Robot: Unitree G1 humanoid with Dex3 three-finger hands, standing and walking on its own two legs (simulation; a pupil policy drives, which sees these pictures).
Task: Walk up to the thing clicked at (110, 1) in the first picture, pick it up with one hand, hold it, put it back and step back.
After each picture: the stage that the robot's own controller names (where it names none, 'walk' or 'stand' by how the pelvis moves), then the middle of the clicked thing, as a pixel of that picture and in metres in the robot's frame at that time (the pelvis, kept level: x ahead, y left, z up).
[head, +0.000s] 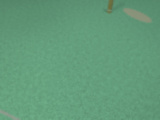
stand; (110, 4) +2.18 -0.41 -0.65
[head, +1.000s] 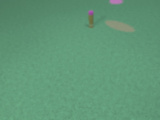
walk; (91, 19) +2.06 +0.05 -0.62
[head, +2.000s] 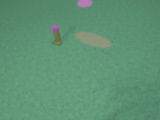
walk; (57, 36) +1.42 +0.36 -0.64
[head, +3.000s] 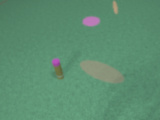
walk; (58, 69) +0.95 +0.32 -0.65
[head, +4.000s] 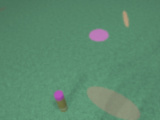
walk; (61, 101) +0.60 +0.24 -0.64
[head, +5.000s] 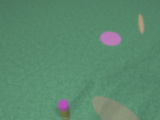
stand; (64, 110) +0.47 +0.16 -0.63
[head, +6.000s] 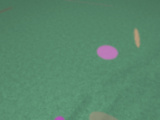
stand; out of the picture +0.42 +0.16 -0.65
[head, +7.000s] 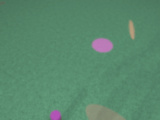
stand; out of the picture +0.43 +0.19 -0.65
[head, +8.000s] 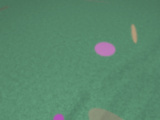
stand; out of the picture +0.42 +0.17 -0.66
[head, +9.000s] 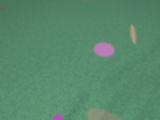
stand; out of the picture +0.42 +0.18 -0.66
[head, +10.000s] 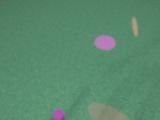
go down; out of the picture +0.42 +0.18 -0.65
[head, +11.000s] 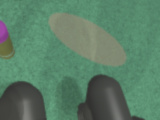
go down; (1, 42) +0.48 +0.25 -0.24
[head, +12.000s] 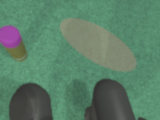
approach; (15, 46) +0.48 +0.24 -0.25
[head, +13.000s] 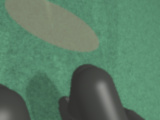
close in; out of the picture +0.46 +0.29 -0.16
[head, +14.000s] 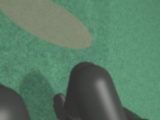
lift; out of the picture +0.45 +0.29 -0.16
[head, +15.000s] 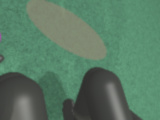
lift; out of the picture +0.39 +0.25 -0.15
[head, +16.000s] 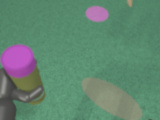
lift; (28, 80) +0.33 +0.18 +0.05
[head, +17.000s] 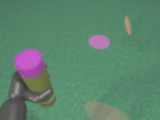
hold; (39, 83) +0.33 +0.15 +0.06
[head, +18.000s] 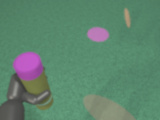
hold; (37, 85) +0.33 +0.16 +0.03
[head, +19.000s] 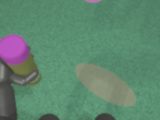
crouch; (24, 65) +0.40 +0.19 -0.02
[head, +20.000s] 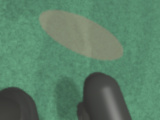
lower; out of the picture +0.50 +0.27 -0.07
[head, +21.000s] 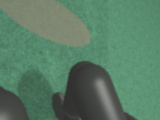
lower; out of the picture +0.47 +0.30 -0.17
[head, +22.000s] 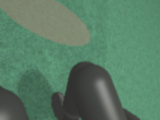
lower; out of the picture +0.46 +0.31 -0.17
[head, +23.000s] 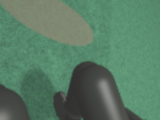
lower; out of the picture +0.46 +0.31 -0.17
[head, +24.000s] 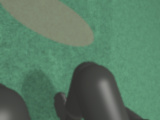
lower; out of the picture +0.45 +0.31 -0.17
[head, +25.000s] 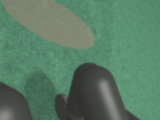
open; out of the picture +0.46 +0.29 -0.17
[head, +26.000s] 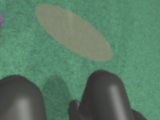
stand; out of the picture +0.46 +0.27 -0.19
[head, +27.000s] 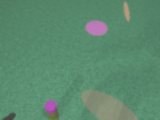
stand; (52, 112) +0.42 +0.17 -0.55
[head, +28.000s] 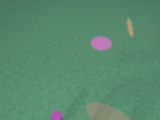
stand; out of the picture +0.43 +0.17 -0.60
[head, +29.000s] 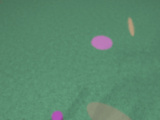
stand; out of the picture +0.42 +0.17 -0.60
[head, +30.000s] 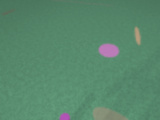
stand; out of the picture +0.45 +0.15 -0.65
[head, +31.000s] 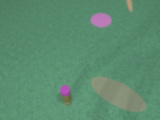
walk; (66, 96) +0.52 +0.14 -0.63
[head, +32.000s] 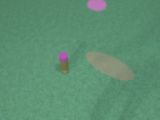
walk; (64, 64) +0.79 +0.15 -0.62
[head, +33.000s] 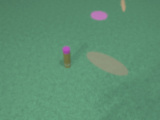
stand; (67, 57) +1.05 +0.18 -0.64
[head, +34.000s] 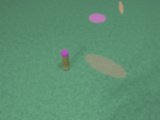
stand; (65, 60) +1.05 +0.19 -0.66
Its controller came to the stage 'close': yes
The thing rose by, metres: 0.69
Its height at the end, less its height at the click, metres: +0.00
